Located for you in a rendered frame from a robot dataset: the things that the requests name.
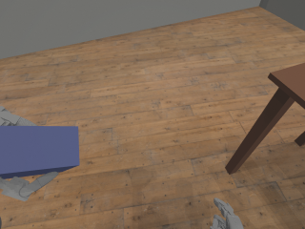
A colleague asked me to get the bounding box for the left robot hand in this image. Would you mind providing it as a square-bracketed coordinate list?
[0, 106, 59, 201]

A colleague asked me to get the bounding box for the table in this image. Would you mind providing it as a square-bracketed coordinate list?
[225, 63, 305, 175]

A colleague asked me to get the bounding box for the sponge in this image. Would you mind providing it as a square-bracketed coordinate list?
[0, 125, 80, 179]

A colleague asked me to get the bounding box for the right robot hand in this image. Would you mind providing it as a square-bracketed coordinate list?
[210, 198, 244, 229]

